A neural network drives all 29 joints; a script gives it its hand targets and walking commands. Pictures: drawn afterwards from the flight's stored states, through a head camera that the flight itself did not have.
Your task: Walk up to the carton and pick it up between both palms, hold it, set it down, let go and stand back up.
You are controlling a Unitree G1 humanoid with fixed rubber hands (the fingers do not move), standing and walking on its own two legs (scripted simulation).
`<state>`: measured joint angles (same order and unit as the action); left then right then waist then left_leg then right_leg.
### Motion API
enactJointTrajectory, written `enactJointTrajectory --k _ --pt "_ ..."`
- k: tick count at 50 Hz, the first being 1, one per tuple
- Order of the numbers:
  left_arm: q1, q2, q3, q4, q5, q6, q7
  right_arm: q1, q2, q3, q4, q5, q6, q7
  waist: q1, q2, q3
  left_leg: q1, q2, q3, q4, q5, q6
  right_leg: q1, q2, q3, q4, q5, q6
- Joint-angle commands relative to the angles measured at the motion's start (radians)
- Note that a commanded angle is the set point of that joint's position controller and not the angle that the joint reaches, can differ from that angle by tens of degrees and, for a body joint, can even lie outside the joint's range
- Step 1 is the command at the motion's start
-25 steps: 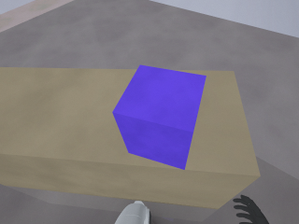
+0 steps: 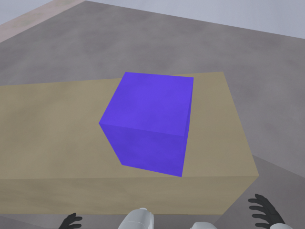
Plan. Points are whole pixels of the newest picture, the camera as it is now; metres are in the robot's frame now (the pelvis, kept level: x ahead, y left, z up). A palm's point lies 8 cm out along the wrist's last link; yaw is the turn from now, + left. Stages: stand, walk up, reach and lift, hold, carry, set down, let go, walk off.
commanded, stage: walk up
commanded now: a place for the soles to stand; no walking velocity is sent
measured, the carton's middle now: (154, 125) +0.41 +0.04 -0.01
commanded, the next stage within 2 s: reach and lift in 1.72 s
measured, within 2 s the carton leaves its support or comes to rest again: neither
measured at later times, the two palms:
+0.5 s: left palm out of the picture +0.08 +0.29 -0.08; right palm out of the picture +0.11 -0.24 -0.07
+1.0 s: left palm (62, 223) +0.14 +0.28 -0.06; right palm out of the picture +0.11 -0.25 -0.07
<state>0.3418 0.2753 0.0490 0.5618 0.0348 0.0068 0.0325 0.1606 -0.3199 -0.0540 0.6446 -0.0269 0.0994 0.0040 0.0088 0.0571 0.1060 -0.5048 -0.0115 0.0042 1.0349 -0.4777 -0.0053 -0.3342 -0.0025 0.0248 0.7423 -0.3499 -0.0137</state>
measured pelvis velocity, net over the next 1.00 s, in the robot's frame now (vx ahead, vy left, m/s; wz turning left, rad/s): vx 0.00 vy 0.02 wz -0.03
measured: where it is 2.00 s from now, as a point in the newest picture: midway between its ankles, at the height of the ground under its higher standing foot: outside the picture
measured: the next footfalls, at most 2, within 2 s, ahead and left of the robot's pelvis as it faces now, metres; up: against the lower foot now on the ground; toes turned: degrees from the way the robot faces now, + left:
left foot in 0.20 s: +0.03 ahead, +0.16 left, +0.00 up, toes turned +8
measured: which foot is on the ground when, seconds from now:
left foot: up 0.00-0.18, down 0.20-1.00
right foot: down 0.00-1.00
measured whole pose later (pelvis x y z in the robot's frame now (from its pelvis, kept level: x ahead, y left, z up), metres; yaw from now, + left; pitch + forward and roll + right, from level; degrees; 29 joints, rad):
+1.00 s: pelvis +0.00 +0.02 +0.01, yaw -2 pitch -1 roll +0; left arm 0.24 0.30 0.02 0.58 0.01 0.00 -0.01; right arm 0.26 -0.31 -0.02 0.61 -0.01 0.02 0.01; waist -0.01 0.01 0.04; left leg -0.24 0.02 0.00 0.60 -0.34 -0.03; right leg -0.33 0.00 0.08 0.61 -0.26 0.03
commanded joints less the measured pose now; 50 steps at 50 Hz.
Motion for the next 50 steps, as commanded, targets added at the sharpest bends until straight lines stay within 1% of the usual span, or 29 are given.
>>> enactJointTrajectory --k 1,2,3,4,5,6,7,8,9,10,11,12,13,14,15,16,17,18,20,26,30,34,39,41,43,45,46,49,50 --pt "-0.068 0.165 0.054 -0.105 0.006 -0.023 0.01 0.055 -0.091 -0.03 -0.047 -0.003 -0.013 -0.007 -0.028 -0.181 -0.054 -0.017 0.008 -0.089 0.17 0.019 -0.033 -0.003 -0.193 0.244 -0.318 0.302 -0.179" --pt "-0.066 0.146 0.048 -0.096 0.0 -0.021 0.003 0.08 -0.078 -0.022 -0.04 0.007 -0.02 -0.002 -0.021 -0.192 -0.106 0.001 0.007 -0.075 0.087 0.008 -0.044 0.061 -0.162 0.209 -0.31 0.211 -0.161" --pt "-0.05 0.132 0.043 -0.089 -0.002 -0.02 -0.003 0.074 -0.06 -0.012 -0.043 0.017 -0.026 0.003 -0.008 -0.213 -0.138 -0.001 0.016 -0.049 -0.031 -0.021 -0.054 0.125 -0.144 0.203 -0.312 0.095 -0.148" --pt "-0.024 0.131 0.044 -0.085 -0.001 -0.018 -0.004 0.034 -0.045 -0.006 -0.061 0.021 -0.031 0.008 0.021 -0.247 -0.137 -0.003 0.026 -0.022 -0.149 -0.061 -0.06 0.164 -0.142 0.221 -0.318 0.01 -0.149" --pt "0.003 0.138 0.048 -0.077 0.004 -0.015 -0.004 -0.001 -0.032 -0.002 -0.079 0.018 -0.037 0.01 0.045 -0.278 -0.132 0.019 0.03 -0.004 -0.26 -0.096 -0.061 0.179 -0.144 0.234 -0.316 -0.038 -0.154" --pt "0.023 0.148 0.051 -0.07 0.007 -0.009 -0.006 -0.005 -0.024 -0.002 -0.084 0.014 -0.044 0.009 0.055 -0.305 -0.132 0.06 0.019 0.017 -0.361 -0.102 -0.06 0.18 -0.141 0.237 -0.299 -0.041 -0.156" --pt "0.034 0.162 0.056 -0.066 0.01 -0.002 -0.007 0.028 -0.025 -0.008 -0.077 0.006 -0.05 0.007 0.044 -0.294 -0.139 0.127 0.001 0.04 -0.462 -0.032 -0.049 0.162 -0.145 0.234 -0.271 -0.014 -0.147" --pt "0.014 0.171 0.05 -0.066 -0.001 0.004 -0.009 0.073 -0.033 -0.017 -0.067 0.004 -0.064 0.002 0.008 -0.26 -0.134 0.238 -0.007 0.049 -0.604 0.129 -0.028 0.092 -0.143 0.218 -0.223 0.065 -0.122" --pt "0.03 0.162 0.042 -0.065 -0.01 0.006 -0.015 0.104 -0.057 -0.026 -0.062 0.003 -0.08 -0.004 -0.008 -0.212 -0.141 0.333 0.004 0.0 -0.652 0.25 -0.003 0.011 -0.139 0.197 -0.182 0.125 -0.087" --pt "0.07 0.131 0.028 -0.072 -0.024 0.002 -0.022 0.129 -0.093 -0.03 -0.058 -0.004 -0.093 -0.006 -0.005 -0.117 -0.181 0.428 0.09 -0.136 -0.618 0.22 0.04 -0.1 -0.12 0.157 -0.127 0.087 -0.039" --pt "0.038 0.086 0.016 -0.097 -0.044 0.002 -0.027 0.072 -0.178 -0.046 -0.067 -0.001 -0.102 -0.011 0.003 0.046 -0.125 0.284 0.25 -0.368 -0.697 -0.03 0.117 -0.152 -0.004 0.035 -0.074 -0.066 0.02" --pt "-0.001 0.108 0.027 -0.096 -0.021 0.011 -0.023 0.024 -0.187 -0.049 -0.068 0.007 -0.101 -0.008 0.006 0.059 -0.06 0.045 0.312 -0.382 -0.738 -0.157 0.176 0.02 -0.028 0.046 -0.01 -0.103 0.012" --pt "-0.001 0.129 0.032 -0.086 -0.016 0.011 -0.031 -0.012 -0.119 -0.025 -0.073 0.009 -0.106 -0.004 0.028 0.014 -0.026 0.042 0.254 -0.308 -0.741 -0.176 0.145 0.036 -0.024 0.042 -0.07 -0.043 0.007" --pt "0.003 0.128 0.027 -0.075 -0.026 0.002 -0.037 -0.005 -0.107 -0.016 -0.076 0.009 -0.109 -0.002 0.018 0.001 0.001 0.062 0.198 -0.228 -0.718 -0.11 0.102 0.027 -0.02 0.04 -0.156 0.039 0.004" --pt "-0.002 0.124 0.028 -0.067 -0.02 -0.01 -0.041 0.012 -0.113 -0.015 -0.082 0.01 -0.111 -0.001 0.014 0.029 0.0 0.051 0.159 -0.19 -0.692 -0.079 0.071 0.067 -0.023 0.05 -0.192 0.097 -0.001" --pt "-0.008 0.131 0.03 -0.07 -0.007 -0.02 -0.039 0.042 -0.105 -0.009 -0.079 0.022 -0.113 0.004 0.008 0.056 -0.016 0.044 0.142 -0.169 -0.678 -0.045 0.055 0.099 -0.037 0.081 -0.201 0.127 -0.01" --pt "0.0 0.134 0.029 -0.066 -0.004 -0.026 -0.038 0.062 -0.094 -0.008 -0.072 0.028 -0.112 0.01 0.005 0.07 -0.043 0.072 0.13 -0.153 -0.674 -0.045 0.049 0.095 -0.04 0.096 -0.201 0.105 -0.013" --pt "0.004 0.134 0.026 -0.058 -0.01 -0.028 -0.039 0.07 -0.089 -0.008 -0.073 0.028 -0.109 0.011 0.0 0.08 -0.055 0.102 0.123 -0.149 -0.672 -0.046 0.048 0.077 -0.039 0.098 -0.202 0.079 -0.012" --pt "0.0 0.128 0.022 -0.05 -0.014 -0.029 -0.039 0.074 -0.086 -0.006 -0.08 0.026 -0.107 0.01 -0.002 0.071 -0.05 0.123 0.123 -0.144 -0.659 0.001 0.049 0.071 -0.038 0.092 -0.211 0.095 -0.007" --pt "0.0 0.133 0.015 -0.032 -0.018 -0.032 -0.033 0.092 -0.088 -0.003 -0.1 0.021 -0.108 0.006 -0.014 -0.016 -0.109 0.218 0.102 -0.096 -0.568 0.195 0.043 0.063 -0.06 0.108 -0.22 0.22 -0.017" --pt "-0.015 0.135 0.013 -0.033 -0.022 -0.028 -0.034 0.096 -0.092 -0.003 -0.11 0.019 -0.103 0.002 -0.019 -0.065 -0.118 0.245 0.094 -0.082 -0.537 0.232 0.038 0.045 -0.067 0.116 -0.224 0.237 -0.024" --pt "-0.027 0.139 0.012 -0.035 -0.024 -0.024 -0.035 0.095 -0.093 -0.002 -0.115 0.017 -0.101 -0.001 -0.017 -0.091 -0.118 0.256 0.09 -0.075 -0.525 0.243 0.033 0.03 -0.072 0.123 -0.23 0.231 -0.03" --pt "-0.045 0.142 0.012 -0.04 -0.025 -0.02 -0.037 0.097 -0.093 0.0 -0.116 0.017 -0.104 -0.002 -0.012 -0.093 -0.124 0.252 0.088 -0.069 -0.527 0.252 0.029 0.043 -0.072 0.125 -0.225 0.236 -0.034" --pt "-0.052 0.144 0.014 -0.046 -0.024 -0.019 -0.039 0.098 -0.093 0.003 -0.125 0.018 -0.105 0.0 -0.008 -0.093 -0.126 0.23 0.085 -0.065 -0.535 0.225 0.027 0.061 -0.085 0.139 -0.243 0.214 -0.041" --pt "-0.079 0.161 0.017 -0.059 -0.027 -0.023 -0.034 0.082 -0.116 0.0 -0.121 0.022 -0.099 0.002 -0.01 -0.074 -0.121 0.248 0.096 -0.068 -0.513 0.328 0.032 0.053 -0.097 0.152 -0.226 0.33 -0.04" --pt "-0.086 0.168 0.019 -0.059 -0.025 -0.026 -0.032 0.1 -0.103 0.003 -0.114 0.024 -0.099 0.004 -0.018 -0.085 -0.162 0.264 0.097 -0.061 -0.498 0.348 0.033 0.085 -0.099 0.142 -0.214 0.377 -0.041" --pt "-0.083 0.165 0.018 -0.055 -0.026 -0.026 -0.032 0.089 -0.111 -0.002 -0.113 0.021 -0.097 0.004 -0.013 -0.066 -0.165 0.275 0.093 -0.059 -0.496 0.337 0.032 0.073 -0.099 0.151 -0.221 0.369 -0.043" --pt "-0.113 0.164 0.02 -0.06 -0.025 -0.02 -0.032 0.103 -0.104 0.0 -0.114 0.025 -0.094 0.007 -0.02 -0.084 -0.155 0.261 0.097 -0.065 -0.51 0.31 0.032 0.073 -0.092 0.139 -0.222 0.319 -0.042" --pt "-0.112 0.152 0.017 -0.057 -0.025 -0.017 -0.032 0.105 -0.112 -0.002 -0.111 0.027 -0.094 0.008 -0.016 -0.067 -0.151 0.248 0.101 -0.067 -0.523 0.3 0.033 0.08 -0.086 0.13 -0.218 0.311 -0.038"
